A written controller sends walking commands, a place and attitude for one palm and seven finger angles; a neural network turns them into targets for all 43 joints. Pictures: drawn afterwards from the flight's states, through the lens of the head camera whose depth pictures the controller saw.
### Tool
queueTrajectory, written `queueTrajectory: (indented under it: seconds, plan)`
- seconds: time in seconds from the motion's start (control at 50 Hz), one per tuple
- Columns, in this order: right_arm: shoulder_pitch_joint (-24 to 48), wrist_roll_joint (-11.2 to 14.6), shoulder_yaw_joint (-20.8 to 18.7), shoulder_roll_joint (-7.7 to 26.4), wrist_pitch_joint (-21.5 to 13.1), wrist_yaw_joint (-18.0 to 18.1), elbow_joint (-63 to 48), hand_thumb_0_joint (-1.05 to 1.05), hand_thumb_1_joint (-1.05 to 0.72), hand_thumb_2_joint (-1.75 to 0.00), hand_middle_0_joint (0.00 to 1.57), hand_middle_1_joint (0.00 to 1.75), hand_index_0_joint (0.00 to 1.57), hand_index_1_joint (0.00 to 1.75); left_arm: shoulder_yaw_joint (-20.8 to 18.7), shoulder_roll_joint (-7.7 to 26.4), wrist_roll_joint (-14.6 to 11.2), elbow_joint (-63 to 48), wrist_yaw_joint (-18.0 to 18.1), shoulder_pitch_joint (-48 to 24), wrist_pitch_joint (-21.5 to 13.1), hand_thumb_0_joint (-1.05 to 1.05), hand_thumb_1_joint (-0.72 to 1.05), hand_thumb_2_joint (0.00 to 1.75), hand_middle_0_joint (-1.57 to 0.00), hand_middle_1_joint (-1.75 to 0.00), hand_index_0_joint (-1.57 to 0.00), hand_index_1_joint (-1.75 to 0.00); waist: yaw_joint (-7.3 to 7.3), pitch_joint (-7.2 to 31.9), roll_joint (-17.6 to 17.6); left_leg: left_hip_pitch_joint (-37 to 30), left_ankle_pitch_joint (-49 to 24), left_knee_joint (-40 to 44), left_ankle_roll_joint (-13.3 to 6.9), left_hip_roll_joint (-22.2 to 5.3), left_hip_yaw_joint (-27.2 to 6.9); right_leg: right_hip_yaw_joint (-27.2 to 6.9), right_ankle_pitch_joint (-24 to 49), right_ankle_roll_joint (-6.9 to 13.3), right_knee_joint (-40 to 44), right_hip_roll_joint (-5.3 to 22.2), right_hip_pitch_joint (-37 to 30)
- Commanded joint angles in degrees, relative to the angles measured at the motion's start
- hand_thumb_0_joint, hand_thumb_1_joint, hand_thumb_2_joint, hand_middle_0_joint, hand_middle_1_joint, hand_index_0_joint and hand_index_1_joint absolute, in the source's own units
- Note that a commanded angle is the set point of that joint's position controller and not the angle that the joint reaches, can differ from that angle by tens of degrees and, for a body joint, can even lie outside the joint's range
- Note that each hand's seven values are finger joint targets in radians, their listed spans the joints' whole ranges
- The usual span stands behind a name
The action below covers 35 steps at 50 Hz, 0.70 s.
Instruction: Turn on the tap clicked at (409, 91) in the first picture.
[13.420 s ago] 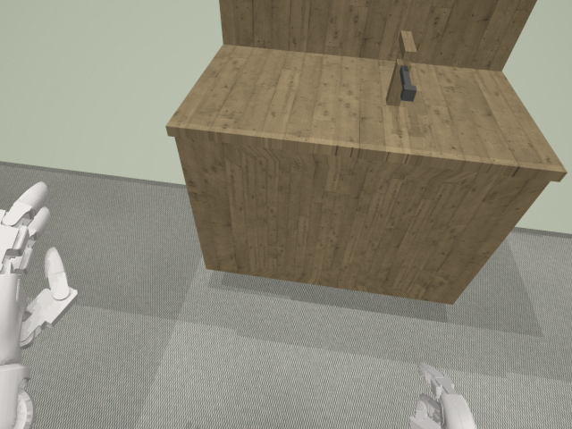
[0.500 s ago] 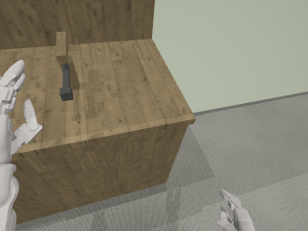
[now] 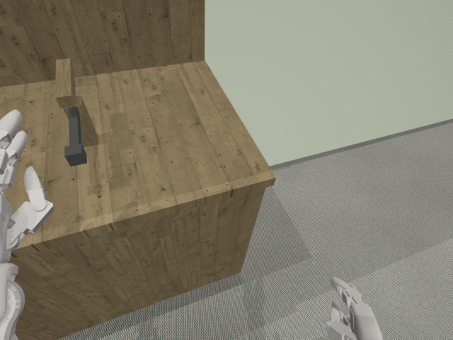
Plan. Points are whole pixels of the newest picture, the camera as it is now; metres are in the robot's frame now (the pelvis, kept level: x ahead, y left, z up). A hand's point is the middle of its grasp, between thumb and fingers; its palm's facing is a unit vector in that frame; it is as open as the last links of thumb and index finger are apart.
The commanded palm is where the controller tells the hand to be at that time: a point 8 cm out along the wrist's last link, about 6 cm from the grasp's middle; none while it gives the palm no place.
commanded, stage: come to a stop and stand still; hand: left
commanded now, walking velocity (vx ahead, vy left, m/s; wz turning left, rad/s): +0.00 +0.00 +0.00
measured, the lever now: (76, 155) +0.38 +0.32 +0.09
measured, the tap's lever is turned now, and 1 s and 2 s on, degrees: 0 0 0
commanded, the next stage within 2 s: look again from close up in 0.20 s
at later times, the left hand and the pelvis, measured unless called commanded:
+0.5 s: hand (36, 229) +0.20 +0.26 +0.16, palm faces +0.41 -0.85 -0.34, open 7.4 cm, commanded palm +0.14 +0.29 +0.18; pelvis -0.01 +0.01 +0.00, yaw +1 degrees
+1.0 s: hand (65, 227) +0.21 +0.23 +0.16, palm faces +0.32 -0.86 -0.40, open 7.4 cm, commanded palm +0.15 +0.28 +0.18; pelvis -0.01 +0.00 +0.00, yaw +0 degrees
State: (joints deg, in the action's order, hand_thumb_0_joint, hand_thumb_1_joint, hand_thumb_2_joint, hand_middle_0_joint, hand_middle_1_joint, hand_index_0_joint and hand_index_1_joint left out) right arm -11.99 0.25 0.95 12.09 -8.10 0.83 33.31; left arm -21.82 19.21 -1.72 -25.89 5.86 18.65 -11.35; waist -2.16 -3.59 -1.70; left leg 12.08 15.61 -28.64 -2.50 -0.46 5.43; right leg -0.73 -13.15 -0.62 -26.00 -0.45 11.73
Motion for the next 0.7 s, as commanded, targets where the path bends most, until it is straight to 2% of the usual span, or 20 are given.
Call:
queueTrajectory:
  seconds: [0.0,0.06,0.14,0.16,0.2,0.22,0.24,0.26,0.28,0.34,0.36,0.38,0.44,0.46,0.48,0.52,0.56,0.64,0.66,0.68]
  plan:
    - [4.7,0.2,-2.9,6.3,-2.3,0.5,-9.3,0.0,-0.9,-0.9,0.2,0.3,0.2,0.3,-3.0,8.9,0.0,-8.4,0.6,1.5,-3.0,0.0,0.9,0.9,-0.2,-0.3,-0.2,-0.3,0.86,10.5,3.4,-4.0,-14.5,5.1,2.1,-3.1,-4.2,-2.8,15.8,2.2,3.7,2.7,-1.4]
    - [5.5,0.2,-2.7,6.4,-1.0,1.2,-9.8,0.0,-0.9,-0.9,0.2,0.3,0.2,0.3,-6.5,11.9,-0.4,-6.9,0.6,2.7,-2.8,0.0,0.9,0.9,-0.2,-0.3,-0.2,-0.3,0.72,9.6,2.9,-3.1,-14.2,6.6,2.3,-3.2,-4.4,-2.1,14.5,2.0,4.1,2.3,-1.2]
    - [5.7,0.3,-2.4,6.0,-0.1,1.6,-10.7,0.0,-0.9,-0.9,0.2,0.3,0.2,0.3,-5.5,11.4,-1.1,-8.7,0.1,0.4,-2.8,0.0,0.9,0.9,-0.2,-0.3,-0.2,-0.3,0.94,10.1,2.4,-2.8,-13.1,7.3,2.0,-3.1,-4.2,-2.1,14.5,1.7,4.9,2.0,-2.5]
    - [6.4,0.2,-2.2,6.0,-0.2,1.8,-11.1,0.0,-0.9,-0.9,0.2,0.3,0.2,0.3,-6.0,12.4,-1.0,-10.1,0.1,-0.9,-2.7,0.0,0.9,0.9,-0.2,-0.3,-0.2,-0.3,0.9,9.6,3.8,-3.2,-13.2,7.7,2.1,-2.9,-4.0,-1.8,14.3,1.6,4.8,2.0,-2.0]
    - [5.9,0.1,-2.2,5.9,-0.4,1.8,-11.0,0.0,-0.9,-0.9,0.2,0.3,0.2,0.3,-4.3,11.2,-1.0,-10.8,0.0,-1.7,-2.6,0.0,0.9,0.9,-0.2,-0.3,-0.2,-0.3,0.91,10.5,4.1,-3.8,-12.7,7.8,2.0,-2.9,-4.0,-1.6,14.2,1.5,5.1,1.8,-2.7]
    - [5.7,0.1,-2.3,6.0,-0.5,1.8,-11.0,0.0,-0.9,-0.9,0.2,0.3,0.2,0.3,-3.5,10.7,-0.9,-11.6,0.0,-2.3,-2.6,0.0,0.9,0.9,-0.2,-0.3,-0.2,-0.3,1.0,10.6,5.3,-4.0,-12.4,7.9,1.9,-2.8,-3.9,-1.7,14.3,1.6,5.3,1.7,-2.8]
    - [5.4,0.0,-2.3,6.1,-0.8,1.7,-10.8,0.0,-0.9,-0.9,0.2,0.3,0.2,0.3,-3.3,10.7,-0.8,-12.4,0.1,-2.8,-2.6,0.0,0.9,0.9,-0.2,-0.3,-0.2,-0.3,0.96,11.2,5.2,-4.5,-12.4,7.9,1.9,-2.7,-4.0,-1.6,14.3,1.5,5.3,1.7,-3.2]
    - [6.1,0.0,-2.2,6.1,-0.9,1.8,-10.9,0.0,-0.9,-0.9,0.2,0.3,0.2,0.3,-3.5,11.4,-0.6,-13.4,0.2,-3.6,-2.6,0.0,0.9,0.9,-0.2,-0.3,-0.2,-0.3,0.95,11.2,6.8,-5.0,-12.4,8.0,2.0,-2.6,-3.7,-1.3,14.2,1.5,5.2,1.7,-2.7]
    - [5.6,-0.1,-2.3,6.1,-1.1,1.7,-10.6,0.0,-0.9,-0.9,0.2,0.3,0.2,0.3,-2.4,10.2,-0.5,-13.1,0.2,-3.8,-2.6,0.0,0.9,0.9,-0.2,-0.3,-0.2,-0.3,1.07,11.1,7.1,-4.7,-11.2,8.5,2.1,-2.8,-4.0,-1.1,12.9,1.4,5.4,1.6,-2.9]
    - [5.2,-0.1,-2.4,6.2,-1.1,1.7,-10.3,0.0,-0.9,-0.9,0.2,0.3,0.2,0.3,-1.9,9.7,-0.2,-11.2,0.5,-3.2,-2.3,0.0,0.9,0.9,-0.2,-0.3,-0.2,-0.3,0.98,9.5,6.6,-2.9,-6.5,9.8,2.2,-2.5,-4.4,-1.2,10.1,1.4,6.7,1.3,-3.0]
    - [5.7,-0.1,-2.4,6.3,-1.1,1.8,-10.1,0.0,-0.9,-0.9,0.2,0.3,0.2,0.3,-2.9,10.7,-0.1,-10.9,0.6,-3.3,-2.2,0.0,0.9,0.9,-0.2,-0.3,-0.2,-0.3,0.9,9.2,6.7,-2.9,-5.7,10.3,2.4,-2.5,-4.6,-1.1,9.1,1.4,6.9,1.2,-2.6]
    - [5.5,-0.2,-2.3,6.1,-0.9,1.8,-10.0,0.0,-0.9,-0.9,0.2,0.3,0.2,0.3,-2.8,10.2,-0.1,-9.6,0.7,-2.8,-2.2,0.0,0.9,0.9,-0.2,-0.3,-0.2,-0.3,0.85,8.8,5.1,-2.2,-4.7,10.5,2.3,-2.7,-4.8,-1.0,8.5,1.4,7.2,1.2,-2.8]
    - [5.4,0.1,-2.3,6.2,-0.6,1.8,-10.0,0.0,-0.9,-0.9,0.2,0.3,0.2,0.3,-2.5,9.7,-0.1,-8.0,0.6,-2.4,-2.2,0.0,0.9,0.9,-0.2,-0.3,-0.2,-0.3,0.87,7.0,4.1,-0.1,0.1,12.1,2.4,-2.6,-5.7,-1.3,4.5,1.4,8.3,0.9,-2.5]
    - [5.9,0.1,-2.3,6.1,-0.5,1.9,-10.0,0.0,-0.9,-0.9,0.2,0.3,0.2,0.3,-3.7,10.8,-0.1,-7.7,0.6,-1.9,-2.2,0.0,0.9,0.9,-0.2,-0.3,-0.2,-0.3,0.76,6.8,4.4,-0.6,0.0,12.4,2.4,-2.7,-5.7,-1.1,4.5,1.3,8.4,0.7,-1.9]
    - [5.7,0.1,-2.2,6.1,-0.5,1.9,-10.0,0.0,-0.9,-0.9,0.2,0.3,0.2,0.3,-2.5,9.7,-0.1,-8.1,0.4,-2.6,-2.3,0.0,0.9,0.9,-0.2,-0.3,-0.2,-0.3,0.93,6.6,5.1,0.1,1.2,13.0,2.5,-2.9,-6.1,-0.9,3.7,1.3,8.0,0.7,-2.4]
    - [5.7,0.1,-2.3,6.1,-0.4,1.9,-10.2,0.0,-0.9,-0.9,0.2,0.3,0.2,0.3,-2.8,10.0,0.0,-8.3,0.5,-2.3,-2.4,0.0,0.9,0.9,-0.2,-0.3,-0.2,-0.3,0.74,6.8,5.4,0.9,2.8,13.8,2.2,-3.2,-6.4,-0.7,3.5,1.2,7.7,0.4,-3.4]
    - [6.2,0.2,-2.3,6.2,-0.6,1.8,-10.3,0.0,-0.9,-0.9,0.2,0.3,0.2,0.3,-3.1,10.8,0.2,-9.5,0.4,-2.7,-2.6,0.0,0.9,0.9,-0.2,-0.3,-0.2,-0.3,0.73,6.7,6.7,1.0,3.1,14.5,2.4,-3.3,-6.8,-0.2,3.6,1.1,6.9,0.1,-3.5]
    - [5.3,0.2,-2.4,6.3,-1.0,1.7,-10.3,0.0,-0.9,-0.9,0.2,0.3,0.2,0.3,-2.6,10.0,0.3,-10.3,0.5,-2.3,-2.7,0.0,0.9,0.9,-0.2,-0.3,-0.2,-0.3,0.66,7.3,5.7,1.5,2.5,14.2,2.2,-3.4,-7.1,-0.1,5.1,1.1,6.1,0.1,-4.9]
    - [5.8,0.0,-2.4,6.4,-1.0,1.7,-10.1,0.0,-0.9,-0.9,0.2,0.3,0.2,0.3,-3.9,11.5,0.5,-11.3,0.7,-2.5,-2.9,0.0,0.9,0.9,-0.2,-0.3,-0.2,-0.3,0.6,8.1,7.4,0.8,1.7,14.2,2.4,-3.4,-7.0,-0.1,5.6,1.1,5.6,0.1,-5.1]
    - [5.5,0.0,-2.4,6.1,-1.1,1.7,-10.1,0.0,-0.9,-0.9,0.2,0.3,0.2,0.3,-3.2,10.4,0.4,-11.1,0.7,-2.1,-2.9,0.0,0.9,0.9,-0.2,-0.3,-0.2,-0.3,0.62,8.5,6.3,0.5,0.5,13.5,2.3,-3.5,-6.8,0.0,6.3,1.1,5.5,0.3,-5.3]
